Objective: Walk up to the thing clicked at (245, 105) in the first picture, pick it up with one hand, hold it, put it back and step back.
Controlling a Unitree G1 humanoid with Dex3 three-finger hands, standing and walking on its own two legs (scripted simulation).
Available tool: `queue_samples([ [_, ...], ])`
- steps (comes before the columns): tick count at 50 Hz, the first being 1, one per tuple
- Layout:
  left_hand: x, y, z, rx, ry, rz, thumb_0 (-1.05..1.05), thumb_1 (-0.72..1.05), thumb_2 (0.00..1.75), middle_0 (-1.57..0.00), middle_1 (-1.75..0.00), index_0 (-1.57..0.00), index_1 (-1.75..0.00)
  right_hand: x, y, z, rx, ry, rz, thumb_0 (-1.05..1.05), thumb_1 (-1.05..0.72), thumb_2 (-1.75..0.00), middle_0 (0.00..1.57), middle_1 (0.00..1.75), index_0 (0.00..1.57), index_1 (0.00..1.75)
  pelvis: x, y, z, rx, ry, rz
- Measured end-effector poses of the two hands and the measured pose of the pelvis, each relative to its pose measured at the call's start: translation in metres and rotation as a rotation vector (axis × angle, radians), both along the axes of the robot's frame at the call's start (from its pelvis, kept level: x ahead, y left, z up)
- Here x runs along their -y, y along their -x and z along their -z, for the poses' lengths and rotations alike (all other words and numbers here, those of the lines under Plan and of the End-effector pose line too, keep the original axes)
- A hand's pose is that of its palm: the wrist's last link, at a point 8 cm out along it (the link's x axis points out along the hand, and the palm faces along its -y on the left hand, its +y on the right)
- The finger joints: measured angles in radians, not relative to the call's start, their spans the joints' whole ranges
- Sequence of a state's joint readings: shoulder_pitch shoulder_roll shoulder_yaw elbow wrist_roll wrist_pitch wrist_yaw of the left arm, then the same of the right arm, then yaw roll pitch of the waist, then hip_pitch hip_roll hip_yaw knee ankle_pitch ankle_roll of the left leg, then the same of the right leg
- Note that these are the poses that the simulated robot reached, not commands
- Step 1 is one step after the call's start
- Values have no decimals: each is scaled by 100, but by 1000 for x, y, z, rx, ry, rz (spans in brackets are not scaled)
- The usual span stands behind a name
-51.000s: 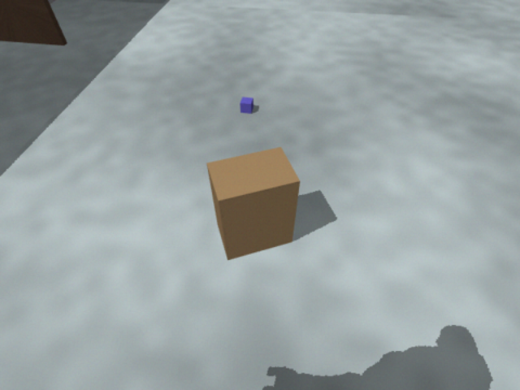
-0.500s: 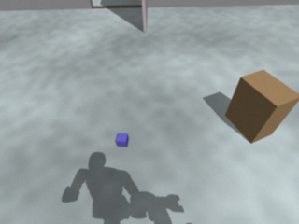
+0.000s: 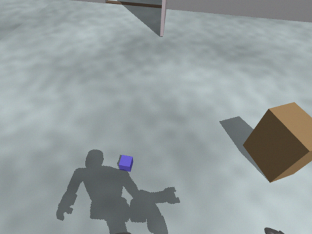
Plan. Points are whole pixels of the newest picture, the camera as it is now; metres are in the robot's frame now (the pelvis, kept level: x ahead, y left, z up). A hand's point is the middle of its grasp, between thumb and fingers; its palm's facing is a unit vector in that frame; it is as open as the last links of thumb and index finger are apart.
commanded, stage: walk up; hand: left
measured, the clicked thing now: (126, 163) +0.65 +0.22 -0.72
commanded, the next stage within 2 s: stand in 1.92 s
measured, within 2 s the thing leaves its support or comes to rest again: neither
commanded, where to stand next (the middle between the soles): +0.26 -0.01 m, yaw -2 degrees
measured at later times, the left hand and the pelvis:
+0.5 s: hand (75, 206) +0.21 +0.24 -0.10, palm faces -0.05 -0.88 -0.47, open 7.4 cm; pelvis +0.13 -0.04 +0.01, yaw -1 degrees
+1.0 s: hand (80, 200) +0.24 +0.25 -0.15, palm faces -0.02 -0.94 -0.34, open 7.4 cm; pelvis +0.17 -0.01 +0.01, yaw -1 degrees
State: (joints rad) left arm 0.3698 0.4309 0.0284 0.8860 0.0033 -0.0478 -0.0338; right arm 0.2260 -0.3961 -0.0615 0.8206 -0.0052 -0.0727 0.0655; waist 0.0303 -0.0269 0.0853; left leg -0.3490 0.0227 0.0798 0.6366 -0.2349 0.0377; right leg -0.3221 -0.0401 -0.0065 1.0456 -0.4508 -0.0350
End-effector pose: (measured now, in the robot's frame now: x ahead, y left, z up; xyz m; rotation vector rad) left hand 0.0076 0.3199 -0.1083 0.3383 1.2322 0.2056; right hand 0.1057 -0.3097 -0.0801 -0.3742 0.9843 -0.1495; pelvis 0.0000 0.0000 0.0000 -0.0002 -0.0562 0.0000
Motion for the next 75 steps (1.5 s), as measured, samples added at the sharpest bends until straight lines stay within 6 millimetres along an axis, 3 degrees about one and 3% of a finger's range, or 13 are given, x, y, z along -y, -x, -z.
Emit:
queue_samples([
  [7, 8, -71, -13, 40, 19, 57, 1, 90, 90, -20, -30, -20, -30, 7, -6, -7, -54, 0, 47, 0, -90, -89, 20, 30, 21, 30, 5, -41, -12, -3, -18, 19],
  [13, 19, -127, -27, 59, -32, 91, 0, 90, 90, -20, -30, -20, -30, 32, -12, 14, -136, -27, 91, 1, -90, -90, 20, 30, 21, 30, 21, -82, -8, -13, -26, 27],
  [17, 28, -160, -32, 102, -96, 91, 0, 90, 90, -20, -30, -20, -30, 47, -30, 37, -185, -39, 112, 1, -90, -90, 20, 30, 21, 30, 36, -107, 2, -8, -7, 28],
  [22, 38, -182, -46, 130, -114, 76, 0, 90, 90, -20, -30, -20, -30, 44, -64, 43, -210, -58, 95, 1, -90, -90, 20, 30, 20, 30, 40, -125, -5, -10, -17, 22],
  [27, 36, -197, -44, 118, -116, 81, 0, 90, 90, -20, -30, -20, -30, 36, -94, 42, -195, -66, 80, 1, -90, -90, 20, 30, 20, 30, 36, -138, -7, -15, -16, 23],
  [33, 23, -217, -14, 102, -72, 62, 0, 90, 90, -20, -30, -20, -30, 23, -114, 44, -175, -26, 94, 0, -90, -90, 20, 30, 20, 30, 21, -149, 7, -14, -14, 18],
  [40, 27, -227, 6, 73, 2, 28, 0, 90, 90, -20, -30, -20, -30, 7, -132, 31, -180, -17, 84, 1, -90, -90, 20, 30, 21, 30, 14, -158, 2, -12, 14, 11],
  [55, 24, -227, -7, -3, 9, -24, 0, 90, 90, -20, -30, -20, -30, -6, -180, 18, -155, -42, 62, 0, -90, -90, 20, 30, 21, 30, 11, -173, -16, -16, 9, 10],
  [63, 24, -238, -18, 12, -1, -18, 0, 90, 90, -20, -30, -20, -30, -7, -179, 16, -161, -58, 82, 0, -90, -90, 20, 30, 21, 30, 10, -174, -22, -12, 4, 12],
  [75, 29, -251, -17, 17, 21, 3, 0, 90, 90, -20, -30, -20, -30, -5, -144, 18, -237, -53, 133, 0, -90, -90, 20, 30, 21, 30, 7, -176, -25, -17, 2, 17],
])
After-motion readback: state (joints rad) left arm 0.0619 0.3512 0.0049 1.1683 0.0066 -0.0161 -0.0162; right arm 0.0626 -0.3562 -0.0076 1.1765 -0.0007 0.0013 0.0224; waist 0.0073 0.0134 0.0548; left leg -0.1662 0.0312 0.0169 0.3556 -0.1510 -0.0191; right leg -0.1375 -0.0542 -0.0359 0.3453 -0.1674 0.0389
